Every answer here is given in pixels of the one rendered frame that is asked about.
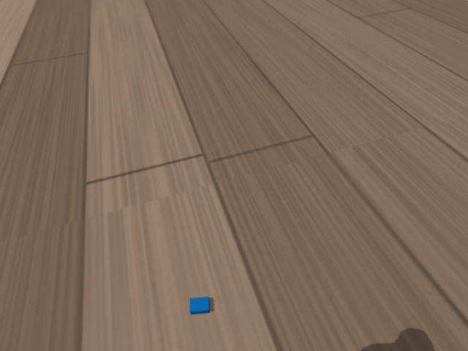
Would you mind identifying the small box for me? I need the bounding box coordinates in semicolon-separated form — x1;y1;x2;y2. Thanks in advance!
190;297;210;314

